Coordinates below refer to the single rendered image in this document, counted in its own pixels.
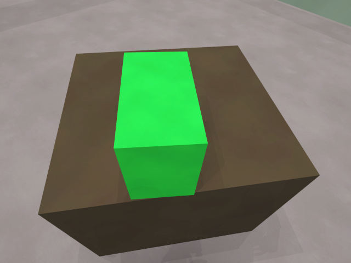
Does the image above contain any carton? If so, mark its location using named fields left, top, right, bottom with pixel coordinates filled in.
left=114, top=52, right=208, bottom=199

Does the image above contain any pedestal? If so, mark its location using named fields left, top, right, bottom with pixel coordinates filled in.
left=38, top=45, right=320, bottom=256

